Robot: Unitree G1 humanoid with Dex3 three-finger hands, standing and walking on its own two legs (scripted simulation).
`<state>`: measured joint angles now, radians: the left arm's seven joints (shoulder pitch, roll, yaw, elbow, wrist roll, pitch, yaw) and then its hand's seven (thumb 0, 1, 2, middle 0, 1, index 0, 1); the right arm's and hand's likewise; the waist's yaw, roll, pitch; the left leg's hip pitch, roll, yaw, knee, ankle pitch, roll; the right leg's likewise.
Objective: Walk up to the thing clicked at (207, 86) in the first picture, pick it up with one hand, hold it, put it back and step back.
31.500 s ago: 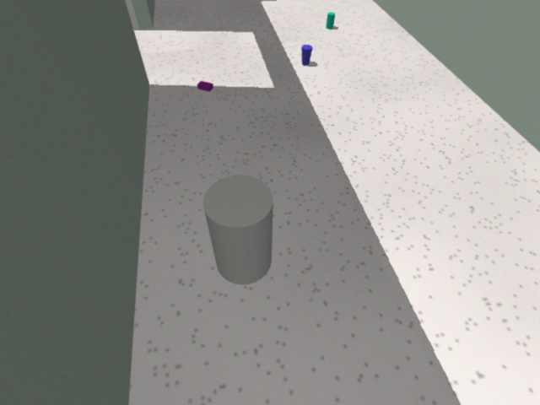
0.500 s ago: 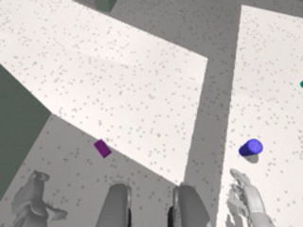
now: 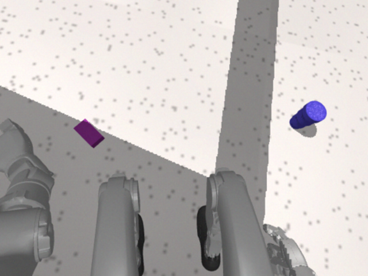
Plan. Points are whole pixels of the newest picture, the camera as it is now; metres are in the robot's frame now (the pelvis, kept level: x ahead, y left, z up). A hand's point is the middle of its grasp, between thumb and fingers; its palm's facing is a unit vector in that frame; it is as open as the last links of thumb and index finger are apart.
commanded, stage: rise first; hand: left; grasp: from above
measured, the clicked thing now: (89, 133) +0.51 +0.30 -0.41
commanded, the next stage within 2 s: none
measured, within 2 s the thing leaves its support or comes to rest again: neither
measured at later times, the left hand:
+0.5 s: hand (51, 145) +0.42 +0.34 -0.24, palm faces -0.29 -0.30 -0.91, open 13.7 cm
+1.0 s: hand (63, 138) +0.46 +0.34 -0.29, palm faces -0.26 -0.33 -0.91, open 13.7 cm
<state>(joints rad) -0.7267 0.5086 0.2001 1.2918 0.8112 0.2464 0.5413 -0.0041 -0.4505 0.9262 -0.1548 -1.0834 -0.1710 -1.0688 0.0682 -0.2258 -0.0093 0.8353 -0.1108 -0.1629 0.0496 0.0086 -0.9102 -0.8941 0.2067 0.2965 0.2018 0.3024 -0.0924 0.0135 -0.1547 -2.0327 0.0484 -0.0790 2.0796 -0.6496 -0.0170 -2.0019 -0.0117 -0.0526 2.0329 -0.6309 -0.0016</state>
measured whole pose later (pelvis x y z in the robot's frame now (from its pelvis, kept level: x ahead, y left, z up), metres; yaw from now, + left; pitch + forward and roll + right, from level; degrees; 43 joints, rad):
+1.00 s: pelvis +0.01 +0.01 -0.11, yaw -4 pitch +34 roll -7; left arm -1.06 0.77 0.38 1.62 0.93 0.16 0.53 0.00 -0.49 0.95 -0.13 -1.10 -0.14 -1.08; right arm 0.14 -0.30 0.07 0.85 -0.17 -0.27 0.26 0.00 -0.92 -0.90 0.20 0.30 0.20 0.30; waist -0.23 0.00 0.03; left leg -2.35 0.04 -0.13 2.47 -0.72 0.00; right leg -2.30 0.00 -0.07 2.38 -0.68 0.03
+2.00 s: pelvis +0.01 +0.01 -0.12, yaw -7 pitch +31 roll -11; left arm -1.16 0.91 0.35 1.75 0.93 0.19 0.59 0.00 -0.50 0.92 -0.13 -1.11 -0.15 -1.09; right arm 0.16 -0.34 0.18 0.80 -0.19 -0.33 0.33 0.00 -0.93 -0.90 0.20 0.30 0.20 0.30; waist -0.32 -0.05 0.09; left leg -2.36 0.04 -0.19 2.50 -0.71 0.01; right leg -2.28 0.02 -0.12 2.36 -0.65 0.04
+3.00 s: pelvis +0.00 +0.01 -0.11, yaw -7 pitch +31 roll -11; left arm -1.13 0.88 0.33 1.69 0.89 0.21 0.58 0.00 -0.50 0.92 -0.13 -1.12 -0.15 -1.10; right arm 0.16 -0.34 0.18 0.80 -0.18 -0.37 0.34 0.00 -0.93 -0.90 0.20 0.30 0.20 0.30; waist -0.31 -0.05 0.08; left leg -2.34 0.04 -0.19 2.47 -0.70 0.00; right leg -2.25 0.02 -0.12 2.33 -0.64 0.04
